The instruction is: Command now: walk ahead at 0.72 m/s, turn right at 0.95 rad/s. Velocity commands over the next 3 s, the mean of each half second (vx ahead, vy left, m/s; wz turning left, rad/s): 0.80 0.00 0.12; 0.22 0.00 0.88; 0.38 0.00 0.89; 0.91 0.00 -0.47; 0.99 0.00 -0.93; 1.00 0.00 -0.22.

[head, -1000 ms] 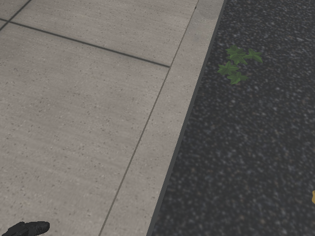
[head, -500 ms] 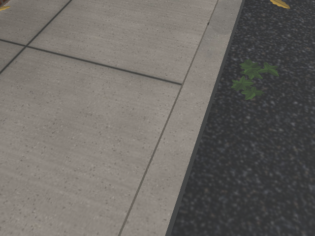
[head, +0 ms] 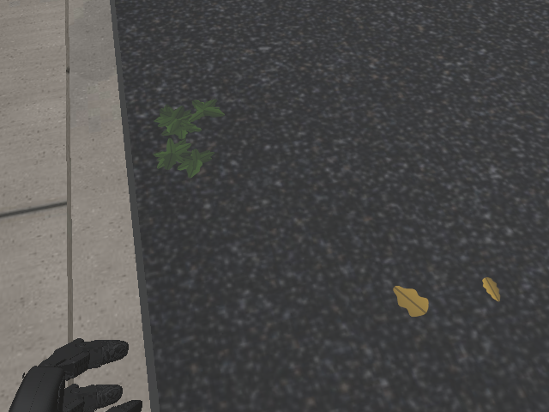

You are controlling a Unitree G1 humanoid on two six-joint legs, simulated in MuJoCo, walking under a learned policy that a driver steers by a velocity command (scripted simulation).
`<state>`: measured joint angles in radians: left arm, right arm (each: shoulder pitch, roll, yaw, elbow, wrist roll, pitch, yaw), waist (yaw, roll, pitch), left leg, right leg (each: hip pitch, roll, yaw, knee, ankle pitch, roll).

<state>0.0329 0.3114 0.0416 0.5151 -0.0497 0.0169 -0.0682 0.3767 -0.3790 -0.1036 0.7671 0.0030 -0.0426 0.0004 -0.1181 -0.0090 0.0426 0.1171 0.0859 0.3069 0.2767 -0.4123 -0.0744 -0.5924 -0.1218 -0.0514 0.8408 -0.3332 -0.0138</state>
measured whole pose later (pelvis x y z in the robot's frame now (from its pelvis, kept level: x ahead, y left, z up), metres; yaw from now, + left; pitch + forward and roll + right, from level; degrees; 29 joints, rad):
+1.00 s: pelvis +0.61 -0.15 +0.00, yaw +35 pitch +1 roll -1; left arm 0.13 0.30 0.05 0.64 0.03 -0.05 0.02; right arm 0.16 -0.36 -0.09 0.59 0.02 0.05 -0.03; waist -0.03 0.01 0.03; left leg -0.42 -0.21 -0.30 0.88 -0.50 0.01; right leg -0.41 0.07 0.13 0.50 -0.10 0.02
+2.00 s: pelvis +0.80 +0.20 -0.02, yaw +44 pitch -2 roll -1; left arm 0.34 0.32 0.08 0.73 -0.01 -0.05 -0.05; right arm 0.25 -0.25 0.00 0.69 0.02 -0.14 -0.01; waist 0.04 -0.02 0.06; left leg -0.30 0.00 -0.09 1.47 -0.39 0.04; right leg -0.40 0.19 -0.04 0.66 -0.24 -0.19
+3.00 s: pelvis +1.48 +0.46 +0.01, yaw +9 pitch -1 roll -1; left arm 0.50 0.21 0.05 0.88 0.03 -0.09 -0.03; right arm 0.21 -0.27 -0.03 0.72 0.07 -0.04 0.01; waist 0.07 0.06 0.02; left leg -0.83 0.11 -0.06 1.48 -0.15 0.06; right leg -0.05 0.05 -0.17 0.45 -0.37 -0.06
